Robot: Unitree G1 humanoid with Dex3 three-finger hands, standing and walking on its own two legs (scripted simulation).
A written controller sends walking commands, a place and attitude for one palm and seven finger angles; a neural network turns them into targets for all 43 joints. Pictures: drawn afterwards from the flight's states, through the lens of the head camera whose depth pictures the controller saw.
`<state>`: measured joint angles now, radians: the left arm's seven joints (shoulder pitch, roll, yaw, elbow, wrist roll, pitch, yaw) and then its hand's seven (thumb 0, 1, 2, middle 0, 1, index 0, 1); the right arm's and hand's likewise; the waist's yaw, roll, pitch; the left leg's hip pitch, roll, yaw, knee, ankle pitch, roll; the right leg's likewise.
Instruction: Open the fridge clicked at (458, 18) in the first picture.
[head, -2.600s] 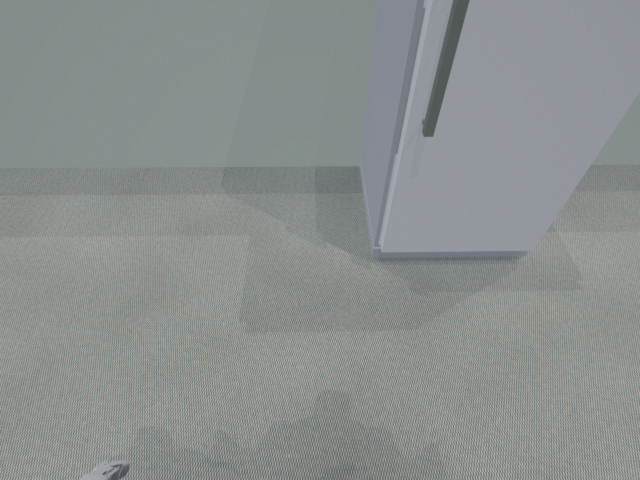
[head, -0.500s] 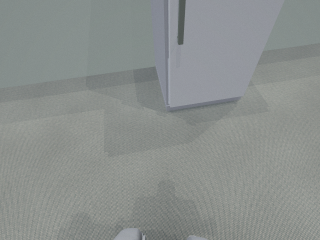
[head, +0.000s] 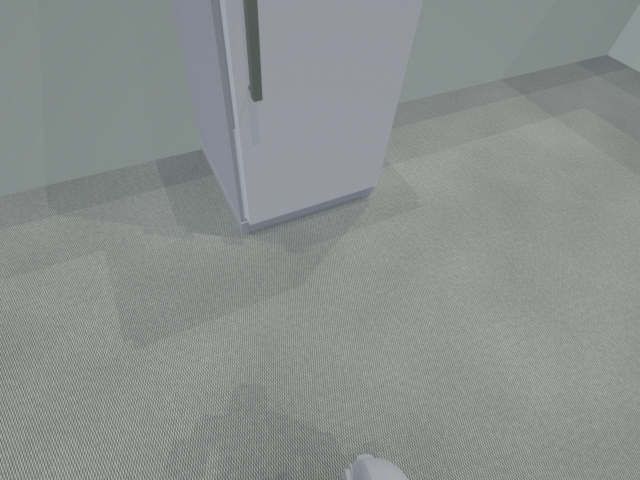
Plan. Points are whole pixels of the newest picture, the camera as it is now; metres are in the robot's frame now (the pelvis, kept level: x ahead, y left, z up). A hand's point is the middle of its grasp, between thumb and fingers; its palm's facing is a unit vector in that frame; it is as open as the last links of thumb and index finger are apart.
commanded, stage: walk to a spot facing it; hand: left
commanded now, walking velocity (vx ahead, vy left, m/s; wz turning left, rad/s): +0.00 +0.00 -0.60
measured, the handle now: (248, 17) +1.05 +0.27 +0.08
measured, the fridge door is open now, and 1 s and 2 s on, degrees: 0 0 0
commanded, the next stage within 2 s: turn to face it in 1.40 s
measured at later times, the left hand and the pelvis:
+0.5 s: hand (228, 474) +0.15 +0.14 -0.16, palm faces -0.31 -0.93 -0.20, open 7.4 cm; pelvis +0.05 -0.03 +0.00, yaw -19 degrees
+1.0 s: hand (323, 317) +0.41 +0.02 -0.17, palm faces -0.60 -0.79 -0.16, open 7.4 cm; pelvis +0.23 -0.08 +0.00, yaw -36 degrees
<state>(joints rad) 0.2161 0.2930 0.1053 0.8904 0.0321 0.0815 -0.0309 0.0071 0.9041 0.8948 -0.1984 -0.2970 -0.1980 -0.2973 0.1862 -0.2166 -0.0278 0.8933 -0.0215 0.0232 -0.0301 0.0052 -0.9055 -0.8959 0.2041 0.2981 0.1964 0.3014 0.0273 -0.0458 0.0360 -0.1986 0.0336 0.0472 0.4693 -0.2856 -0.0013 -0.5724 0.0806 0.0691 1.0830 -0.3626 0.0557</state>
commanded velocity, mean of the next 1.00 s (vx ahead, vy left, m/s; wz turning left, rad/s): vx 0.31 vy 0.00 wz -0.54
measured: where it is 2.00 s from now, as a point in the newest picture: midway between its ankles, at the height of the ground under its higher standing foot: (437, 397)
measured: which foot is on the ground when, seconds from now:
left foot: down 0.00-0.22, up 0.24-0.58, down 0.60-1.00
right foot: up 0.00-0.22, down 0.24-0.60, up 0.62-1.00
